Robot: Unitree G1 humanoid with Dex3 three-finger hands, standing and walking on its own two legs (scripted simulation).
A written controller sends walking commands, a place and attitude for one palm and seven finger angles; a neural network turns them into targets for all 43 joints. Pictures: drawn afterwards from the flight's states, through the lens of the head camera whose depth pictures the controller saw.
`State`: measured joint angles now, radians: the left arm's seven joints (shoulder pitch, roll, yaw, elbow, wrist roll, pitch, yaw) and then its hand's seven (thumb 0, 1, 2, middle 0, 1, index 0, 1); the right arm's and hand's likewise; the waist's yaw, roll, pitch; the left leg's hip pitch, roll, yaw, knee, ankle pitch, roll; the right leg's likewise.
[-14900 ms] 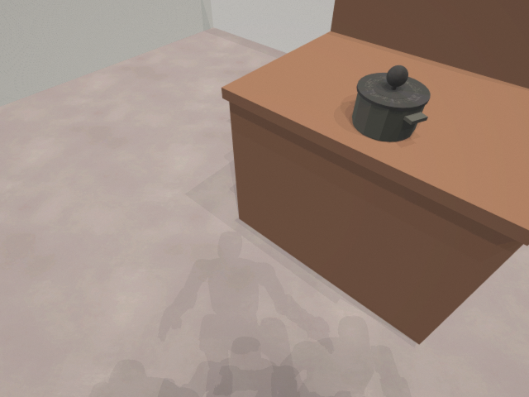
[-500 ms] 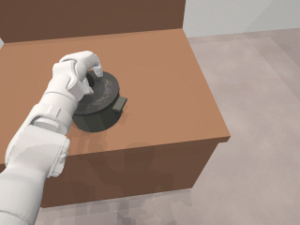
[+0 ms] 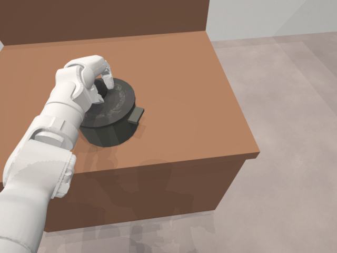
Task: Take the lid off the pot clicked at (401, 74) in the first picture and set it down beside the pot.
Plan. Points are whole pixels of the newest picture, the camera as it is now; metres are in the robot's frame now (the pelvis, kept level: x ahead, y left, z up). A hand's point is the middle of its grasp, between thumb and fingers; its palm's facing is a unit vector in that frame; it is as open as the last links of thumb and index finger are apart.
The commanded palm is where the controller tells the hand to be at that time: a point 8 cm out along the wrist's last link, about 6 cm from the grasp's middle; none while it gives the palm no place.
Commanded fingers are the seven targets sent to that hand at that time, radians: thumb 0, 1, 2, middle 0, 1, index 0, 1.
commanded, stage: close the fingers and squeeze the knob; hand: left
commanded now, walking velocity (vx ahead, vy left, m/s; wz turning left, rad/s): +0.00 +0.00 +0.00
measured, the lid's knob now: (96, 90) +0.51 +0.16 +0.10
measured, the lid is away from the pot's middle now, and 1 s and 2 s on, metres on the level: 0.00 0.01 0.01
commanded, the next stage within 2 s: lift the lid straight up in 0.56 s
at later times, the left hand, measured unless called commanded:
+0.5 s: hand (94, 90) +0.48 +0.16 +0.12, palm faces -0.37 -0.13 -0.92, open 7.7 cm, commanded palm +0.48 +0.16 +0.19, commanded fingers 0.00 0.53 0.97 -0.73 -1.05 -0.83 -1.12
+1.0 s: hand (92, 88) +0.47 +0.16 +0.14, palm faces -0.35 -0.12 -0.93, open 7.7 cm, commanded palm +0.48 +0.16 +0.22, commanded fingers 0.00 0.59 1.00 -0.75 -1.07 -0.86 -1.13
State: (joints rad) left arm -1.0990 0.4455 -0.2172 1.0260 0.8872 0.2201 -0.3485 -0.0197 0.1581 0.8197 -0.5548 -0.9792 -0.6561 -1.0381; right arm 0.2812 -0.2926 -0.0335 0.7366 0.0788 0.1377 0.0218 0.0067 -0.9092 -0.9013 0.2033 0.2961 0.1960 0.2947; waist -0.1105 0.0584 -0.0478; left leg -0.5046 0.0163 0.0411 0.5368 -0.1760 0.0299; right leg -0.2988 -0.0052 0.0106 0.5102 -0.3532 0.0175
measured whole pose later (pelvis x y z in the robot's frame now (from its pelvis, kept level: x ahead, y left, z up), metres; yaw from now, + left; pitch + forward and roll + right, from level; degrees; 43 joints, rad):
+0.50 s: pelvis +0.00 +0.00 +0.00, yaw +0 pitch +8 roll -1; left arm -1.09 0.44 -0.22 1.03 0.89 0.23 -0.34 -0.01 0.17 0.81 -0.55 -0.96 -0.66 -1.04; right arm 0.29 -0.29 -0.04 0.73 0.08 0.13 0.02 0.01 -0.91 -0.90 0.20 0.30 0.20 0.29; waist -0.11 0.06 -0.05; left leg -0.50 0.02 0.04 0.53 -0.17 0.03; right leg -0.30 0.00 0.01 0.51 -0.35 0.02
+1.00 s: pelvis +0.00 +0.00 +0.00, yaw +0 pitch +7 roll -1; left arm -1.08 0.44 -0.23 0.96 0.88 0.23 -0.36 0.01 0.17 0.81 -0.56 -0.95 -0.67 -1.02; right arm 0.27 -0.29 -0.03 0.73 0.08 0.11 0.02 0.01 -0.91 -0.90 0.20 0.30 0.20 0.29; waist -0.10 0.07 -0.04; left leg -0.47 0.01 0.03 0.52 -0.17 0.03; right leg -0.26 0.00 0.00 0.49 -0.35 0.01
